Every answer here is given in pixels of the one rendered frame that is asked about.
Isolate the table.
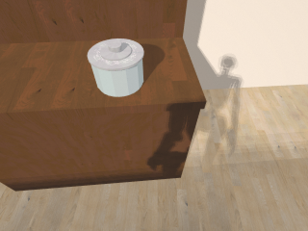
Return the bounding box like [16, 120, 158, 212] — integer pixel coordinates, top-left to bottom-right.
[0, 0, 207, 192]

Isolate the pot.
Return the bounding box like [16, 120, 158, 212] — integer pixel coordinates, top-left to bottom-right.
[91, 60, 143, 97]

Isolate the knob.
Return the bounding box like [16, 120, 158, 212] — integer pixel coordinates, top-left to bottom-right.
[108, 40, 122, 53]

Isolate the lid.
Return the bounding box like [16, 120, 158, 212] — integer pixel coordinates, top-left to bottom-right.
[87, 38, 144, 71]

